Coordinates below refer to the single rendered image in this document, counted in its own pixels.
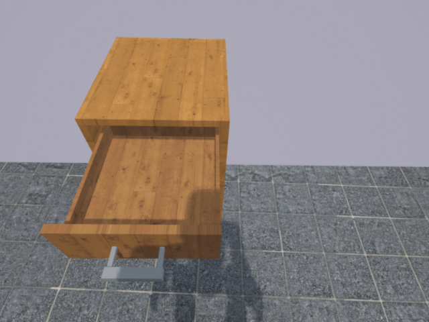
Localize cabinet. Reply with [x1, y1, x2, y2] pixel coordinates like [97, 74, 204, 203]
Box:
[75, 37, 230, 220]

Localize drawer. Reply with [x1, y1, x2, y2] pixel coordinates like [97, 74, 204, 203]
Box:
[40, 125, 222, 259]

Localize handle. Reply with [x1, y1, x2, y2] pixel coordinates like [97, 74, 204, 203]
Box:
[101, 246, 165, 282]

